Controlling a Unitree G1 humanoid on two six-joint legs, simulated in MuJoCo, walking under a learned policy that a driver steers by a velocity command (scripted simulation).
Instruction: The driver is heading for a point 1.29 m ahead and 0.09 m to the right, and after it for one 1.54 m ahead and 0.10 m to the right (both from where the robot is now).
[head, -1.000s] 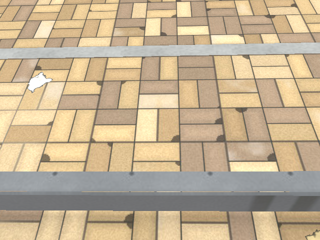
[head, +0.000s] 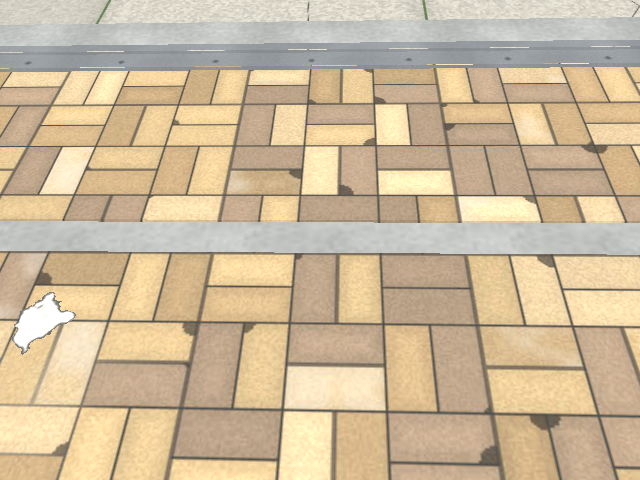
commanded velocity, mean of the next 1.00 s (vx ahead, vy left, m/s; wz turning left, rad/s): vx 0.50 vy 0.00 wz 0.00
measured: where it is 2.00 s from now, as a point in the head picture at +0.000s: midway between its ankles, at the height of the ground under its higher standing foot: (341, 210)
